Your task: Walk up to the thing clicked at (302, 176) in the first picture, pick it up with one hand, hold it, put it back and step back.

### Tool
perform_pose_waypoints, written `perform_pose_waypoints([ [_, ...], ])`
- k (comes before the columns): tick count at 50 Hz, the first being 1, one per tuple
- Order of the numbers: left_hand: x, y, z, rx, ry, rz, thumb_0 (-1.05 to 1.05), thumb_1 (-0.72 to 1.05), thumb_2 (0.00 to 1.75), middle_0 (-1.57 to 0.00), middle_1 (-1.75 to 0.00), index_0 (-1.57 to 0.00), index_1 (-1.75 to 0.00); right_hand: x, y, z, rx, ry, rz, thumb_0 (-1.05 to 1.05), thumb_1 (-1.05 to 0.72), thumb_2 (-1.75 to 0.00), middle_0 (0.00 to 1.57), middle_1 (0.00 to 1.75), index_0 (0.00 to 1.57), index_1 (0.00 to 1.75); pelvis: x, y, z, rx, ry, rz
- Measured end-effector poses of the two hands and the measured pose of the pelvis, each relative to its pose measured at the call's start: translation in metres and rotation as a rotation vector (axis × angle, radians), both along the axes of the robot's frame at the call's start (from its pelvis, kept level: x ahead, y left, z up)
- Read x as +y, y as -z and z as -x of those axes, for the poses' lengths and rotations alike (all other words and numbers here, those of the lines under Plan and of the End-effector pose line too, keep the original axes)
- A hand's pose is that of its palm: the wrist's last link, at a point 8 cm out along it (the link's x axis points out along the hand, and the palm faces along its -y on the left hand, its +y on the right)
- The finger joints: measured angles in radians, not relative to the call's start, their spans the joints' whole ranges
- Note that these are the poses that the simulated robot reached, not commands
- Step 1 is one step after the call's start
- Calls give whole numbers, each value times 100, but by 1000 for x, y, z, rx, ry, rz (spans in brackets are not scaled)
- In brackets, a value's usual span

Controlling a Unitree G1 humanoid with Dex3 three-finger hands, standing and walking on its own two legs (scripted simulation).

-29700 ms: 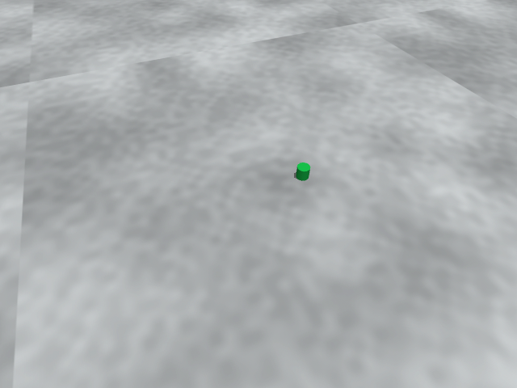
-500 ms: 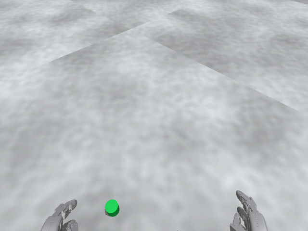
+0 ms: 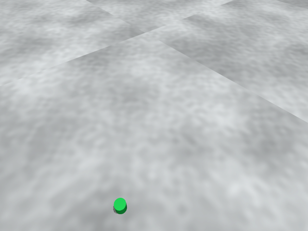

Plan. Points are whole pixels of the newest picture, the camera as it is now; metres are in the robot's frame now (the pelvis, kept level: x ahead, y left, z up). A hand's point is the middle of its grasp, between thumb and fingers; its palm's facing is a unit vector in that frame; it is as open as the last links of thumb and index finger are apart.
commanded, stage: stand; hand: left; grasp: from above
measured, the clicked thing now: (120, 206) +0.41 +0.20 -0.73
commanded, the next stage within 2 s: none
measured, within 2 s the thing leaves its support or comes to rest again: neither
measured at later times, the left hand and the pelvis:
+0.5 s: hand out of the picture +0.03 +0.23 -0.15, palm faces +0.04 -0.94 -0.33, open 7.4 cm; pelvis -0.01 -0.01 +0.01, yaw +0 degrees
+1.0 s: hand out of the picture +0.06 +0.21 -0.14, palm faces +0.02 -0.94 -0.33, open 7.4 cm; pelvis +0.00 -0.03 +0.01, yaw +0 degrees
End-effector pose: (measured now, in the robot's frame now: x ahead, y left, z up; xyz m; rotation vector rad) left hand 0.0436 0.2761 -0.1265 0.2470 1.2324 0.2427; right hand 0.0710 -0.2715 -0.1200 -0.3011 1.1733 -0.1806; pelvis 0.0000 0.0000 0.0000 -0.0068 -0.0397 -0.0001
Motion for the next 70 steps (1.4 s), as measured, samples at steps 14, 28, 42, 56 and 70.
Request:
perform_pose_waypoints([
  [14, -1, -8, 24, 68, -17, -6, 1, 90, 90, -21, -30, -20, -30, 0, -1, 11, 33, 27, -30, 1, -91, -90, 21, 30, 21, 30, -3, -11, 6, -32, -4, -9],
  [28, -9, -14, 15, 52, -5, -16, 0, 90, 90, -21, -30, -20, -30, -22, -2, 22, 65, 38, -18, 1, -91, -90, 20, 30, 20, 30, -15, -13, 9, -33, -5, -8],
  [42, -16, -17, -2, 33, 10, -13, 0, 90, 90, -21, -30, -20, -30, -34, -4, 22, 75, 37, -10, 1, -91, -90, 20, 30, 20, 30, -23, -14, 6, -28, -1, -7],
  [56, -18, -20, -14, 25, 22, -19, 0, 90, 90, -21, -30, -20, -30, -40, -5, 12, 75, 31, -11, 1, -91, -90, 20, 30, 20, 30, -28, -15, 1, -16, 0, -7],
  [70, -20, -20, -23, 28, 29, -19, 0, 90, 90, -21, -30, -20, -30, -45, -7, 1, 71, 26, -4, 1, -91, -90, 20, 30, 20, 30, -31, -15, -6, -6, 1, -8],
])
